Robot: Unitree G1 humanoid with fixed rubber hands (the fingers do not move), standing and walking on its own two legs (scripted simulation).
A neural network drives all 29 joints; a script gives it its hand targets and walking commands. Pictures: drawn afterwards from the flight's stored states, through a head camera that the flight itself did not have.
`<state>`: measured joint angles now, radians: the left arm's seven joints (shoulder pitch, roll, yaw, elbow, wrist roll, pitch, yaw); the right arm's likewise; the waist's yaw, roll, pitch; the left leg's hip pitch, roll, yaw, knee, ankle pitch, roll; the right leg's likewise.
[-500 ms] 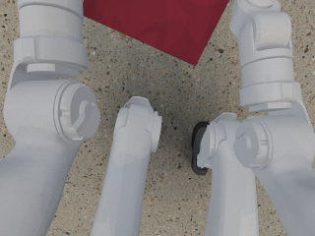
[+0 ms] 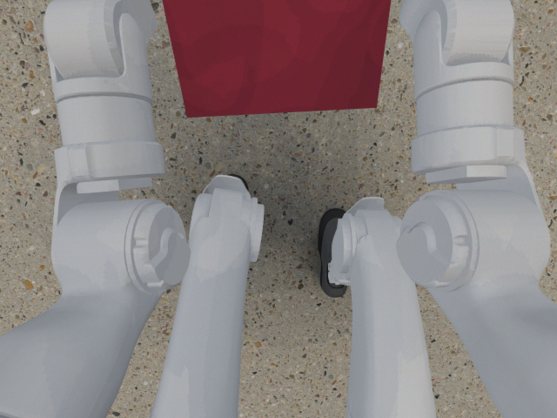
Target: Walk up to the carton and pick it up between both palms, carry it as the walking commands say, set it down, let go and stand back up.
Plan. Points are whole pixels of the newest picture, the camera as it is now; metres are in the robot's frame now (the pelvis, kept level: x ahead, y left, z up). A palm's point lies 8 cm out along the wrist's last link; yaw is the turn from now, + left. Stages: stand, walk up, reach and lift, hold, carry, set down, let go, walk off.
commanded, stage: reach and lift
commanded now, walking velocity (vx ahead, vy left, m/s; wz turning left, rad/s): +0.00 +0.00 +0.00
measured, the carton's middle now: out of the picture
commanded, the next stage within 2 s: none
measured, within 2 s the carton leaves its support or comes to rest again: neither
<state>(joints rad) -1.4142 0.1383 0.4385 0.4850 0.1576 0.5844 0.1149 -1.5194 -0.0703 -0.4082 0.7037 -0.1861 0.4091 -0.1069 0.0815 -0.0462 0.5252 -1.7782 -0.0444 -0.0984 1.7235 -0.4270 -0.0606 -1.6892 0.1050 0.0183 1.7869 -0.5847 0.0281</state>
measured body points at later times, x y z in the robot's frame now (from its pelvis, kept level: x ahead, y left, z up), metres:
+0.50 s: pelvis -0.02 +0.00 +0.04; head +0.28 +0.10 +0.36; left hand +0.54 +0.23 +0.00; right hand +0.53 -0.04 -0.05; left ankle +0.15 +0.14 -0.48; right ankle +0.10 -0.12 -0.48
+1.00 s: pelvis +0.00 +0.02 +0.11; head +0.30 +0.09 +0.43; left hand +0.52 +0.22 +0.04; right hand +0.51 -0.05 +0.00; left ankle +0.15 +0.14 -0.48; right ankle +0.10 -0.12 -0.48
